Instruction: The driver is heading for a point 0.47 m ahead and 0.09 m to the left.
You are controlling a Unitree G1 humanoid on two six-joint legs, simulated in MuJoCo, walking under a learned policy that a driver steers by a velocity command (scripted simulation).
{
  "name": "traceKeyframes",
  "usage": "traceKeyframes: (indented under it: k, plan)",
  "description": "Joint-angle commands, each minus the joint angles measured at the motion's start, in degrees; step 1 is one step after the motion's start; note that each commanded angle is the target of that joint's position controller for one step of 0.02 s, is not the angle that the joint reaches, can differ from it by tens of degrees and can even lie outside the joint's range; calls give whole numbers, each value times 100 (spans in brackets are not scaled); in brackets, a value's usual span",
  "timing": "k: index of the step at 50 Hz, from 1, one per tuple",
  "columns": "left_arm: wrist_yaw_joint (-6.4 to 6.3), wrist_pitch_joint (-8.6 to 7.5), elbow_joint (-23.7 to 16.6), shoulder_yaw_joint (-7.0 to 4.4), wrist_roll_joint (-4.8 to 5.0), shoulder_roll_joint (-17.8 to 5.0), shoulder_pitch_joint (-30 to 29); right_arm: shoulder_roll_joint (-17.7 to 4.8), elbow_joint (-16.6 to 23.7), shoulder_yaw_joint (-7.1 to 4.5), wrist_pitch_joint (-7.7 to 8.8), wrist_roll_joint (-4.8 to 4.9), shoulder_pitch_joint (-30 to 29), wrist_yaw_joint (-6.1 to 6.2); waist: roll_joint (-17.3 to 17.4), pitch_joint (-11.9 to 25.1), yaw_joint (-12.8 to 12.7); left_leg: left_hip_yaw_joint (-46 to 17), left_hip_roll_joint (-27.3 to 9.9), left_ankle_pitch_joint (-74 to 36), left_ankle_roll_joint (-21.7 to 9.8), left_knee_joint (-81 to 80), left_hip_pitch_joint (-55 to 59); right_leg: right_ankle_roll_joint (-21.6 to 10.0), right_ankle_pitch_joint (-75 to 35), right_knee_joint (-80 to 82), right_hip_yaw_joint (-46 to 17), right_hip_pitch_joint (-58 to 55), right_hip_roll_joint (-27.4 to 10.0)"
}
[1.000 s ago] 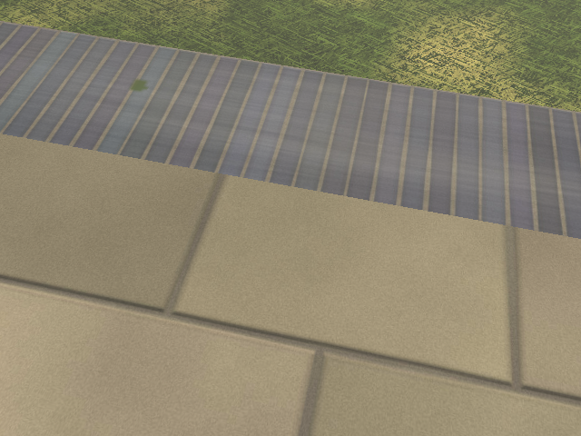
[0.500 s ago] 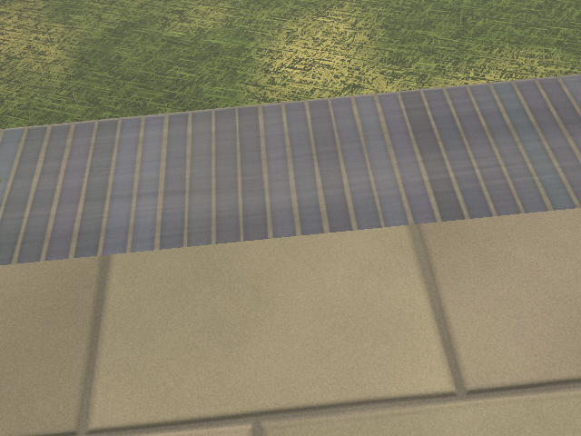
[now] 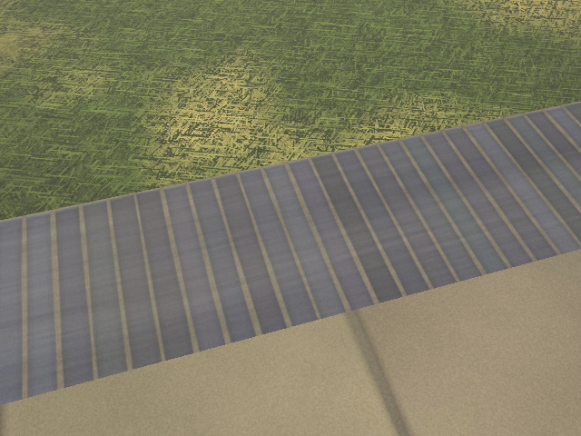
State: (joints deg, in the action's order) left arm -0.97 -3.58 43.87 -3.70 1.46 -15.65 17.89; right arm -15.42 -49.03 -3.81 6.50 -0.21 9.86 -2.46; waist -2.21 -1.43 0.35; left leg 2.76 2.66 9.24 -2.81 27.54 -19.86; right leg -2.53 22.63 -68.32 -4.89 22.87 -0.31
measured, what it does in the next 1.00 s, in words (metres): walks ahead: right foot, then left foot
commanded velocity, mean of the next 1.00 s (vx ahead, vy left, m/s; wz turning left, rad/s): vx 0.35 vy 0.00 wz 0.11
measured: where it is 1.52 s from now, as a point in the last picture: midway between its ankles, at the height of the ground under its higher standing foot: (312, 434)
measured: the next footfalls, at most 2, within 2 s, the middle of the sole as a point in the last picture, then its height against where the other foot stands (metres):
right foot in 0.38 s outside the picture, level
left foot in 0.82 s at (251, 410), level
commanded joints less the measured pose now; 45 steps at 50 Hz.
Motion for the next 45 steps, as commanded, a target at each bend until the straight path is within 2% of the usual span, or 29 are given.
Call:
traceKeyframes:
  k: [1,4,6,10,13,15,16,17,18,19,20,21,22,23,24,25,28,30,33,36,38,39,40,41,42,43,44,45]
  plan:
    - [12,-87,-469,-151,-50,-524,-2,-529,212,-78,51,-32,108,50,723,262,-28,-2140,-1606,301,-1063,-1735,1065,-32,-456,202,-155,1241,-691]
    - [3,-61,-609,-75,-103,-350,-324,-769,88,-125,85,46,309,110,624,95,2,-1616,-1609,-358,-1185,-2022,980,127,-865,996,39,1509,-795]
    - [16,-88,-696,-30,-123,-288,-652,-874,47,-144,54,74,433,152,535,59,102,-1292,-1531,-652,-1122,-2097,1088,210,-1492,1714,130,1578,-799]
    - [107,-148,-830,35,-67,-166,-1355,-969,-59,-132,-35,146,775,180,557,-68,382,-719,-1300,-932,-884,-2023,1197,268,-2500,3064,441,1205,-543]
    - [194,-184,-1014,34,-20,-196,-1859,-979,-206,-115,-133,186,1175,177,570,-219,553,-887,-1472,-911,-850,-1811,1515,247,-2465,3563,475,1129,-390]
    - [252,-236,-1095,-4,-9,-311,-1928,-1050,-241,-132,-211,201,1223,199,648,-244,452,-1097,-1637,-1034,-775,-1541,1802,152,-2119,3863,416,1022,-299]
    - [264,-261,-1074,-43,-13,-411,-1784,-1118,-239,-154,-243,204,1180,218,704,-181,319,-1189,-1697,-1196,-719,-1360,1886,98,-1953,3992,403,778,-250]
    - [257,-285,-993,-103,-26,-527,-1443,-1180,-216,-169,-268,211,1059,231,748,-12,64,-1170,-1656,-1690,-636,-996,1851,16,-1888,4168,489,227,-142]
    - [215,-294,-781,-231,-56,-753,-734,-1079,-191,-130,-275,193,1005,233,659,441,-305,-976,-1384,-2302,-491,-186,1640,-129,-1917,4303,577,-861,-52]
    - [150,-288,-603,-359,-154,-1097,261,-761,-59,-10,-250,99,914,224,402,1252,-758,-732,-1053,-1666,-261,1253,764,-438,-2003,4023,1,-2486,-717]
    - [115,-218,-523,-490,-274,-1664,830,-125,94,178,-151,87,1504,217,-1015,2143,-641,-242,-215,768,184,3464,-1454,-1202,-1277,4236,-2302,-4615,-2276]
    - [127,-198,-479,-374,-247,-1210,952,-449,29,114,-75,219,1460,207,-1217,2403,-729,-928,-204,2336,180,4422,-2115,-1366,-615,4891,-3466,-4501,-2515]
    - [130,-200,-494,-256,-202,-895,582,-877,140,-21,-70,342,1072,204,-827,1509,-683,-999,-492,1994,135,4761,-2512,-1129,-510,5000,-2649,-3851,-2317]
    - [133,-206,-518,-184,-179,-695,209,-849,212,-24,-95,315,760,215,-547,1025,-545,-860,-737,1531,120,4654,-2444,-979,-774,5133,-1898,-3127,-2076]
    - [164,-224,-487,-122,-174,-493,-141,-784,231,-50,-155,229,562,234,-283,559,-391,-830,-877,1196,116,4344,-2262,-849,-1034,5415,-1315,-2420,-1782]
    - [169,-276,-467,-106,-194,-444,-364,-710,229,-85,-234,205,689,233,-527,413,-168,-890,-1030,916,141,4120,-1929,-817,-1326,5619,-919,-1953,-1694]
    - [185,-382,-312,-137,-250,-480,-659,-397,199,-64,-428,166,830,266,-239,127,147,-823,-874,788,309,3695,-1395,-917,-3654,5766,-1,-1222,-1503]
    - [137,-383,-185,-183,-235,-622,-639,-251,330,-18,-461,69,631,265,-185,104,195,-764,-819,374,384,2904,-1412,-938,-4552,5704,435,-1213,-1466]
    - [43,-286,-44,-193,-194,-720,-625,-96,446,86,-414,9,132,148,-198,217,41,-429,-706,-720,364,1508,-806,-828,-4624,5655,998,-1117,-1195]
    - [15,-184,187,-215,-113,-863,-385,-266,593,66,-398,2,-257,76,-258,368,-87,-378,-578,-896,294,876,-560,-774,-4527,5370,898,-1538,-1331]
    - [8,-122,292,-237,-26,-929,-451,-425,643,20,-385,-25,-299,64,-315,403,-2,-370,-527,-698,131,531,-410,-658,-4335,4966,785,-1734,-1418]
    - [0,-91,331,-232,20,-920,-535,-481,581,-14,-376,-50,-127,69,-254,471,141,-278,-441,-928,30,137,-64,-532,-4132,4637,807,-1735,-1339]
    - [0,-77,411,-201,2,-817,-376,-656,469,-91,-370,-83,119,110,-96,619,204,-213,-319,-1460,-96,-208,496,-352,-3983,4152,869,-1689,-1080]
    - [-3,-97,448,-138,-141,-653,-86,-1108,452,-212,-365,-108,388,181,443,965,198,-764,-900,-4002,-302,-93,1359,-2,-3051,3343,1137,-1299,-691]
    - [22,-118,510,30,-262,-201,598,-1218,471,-174,-410,-253,482,249,1350,1588,-61,-2074,-2056,-5484,-1288,185,2728,424,-578,2052,1115,-116,-153]
    - [30,-26,559,56,-203,-256,440,-703,396,-46,-452,-150,551,237,1479,1999,127,-2624,-2432,-5064,-1764,-119,2605,605,1653,1239,487,55,-119]
    - [37,79,498,-16,-80,-518,200,-550,392,33,-454,-61,301,182,1182,1699,88,-2368,-2194,-4024,-1610,-296,2222,611,1871,947,199,257,-279]
    - [-10,176,496,-37,-45,-544,-29,-548,394,28,-449,-45,50,154,929,1328,44,-2152,-1989,-3047,-1383,-461,1884,589,1737,906,210,525,-350]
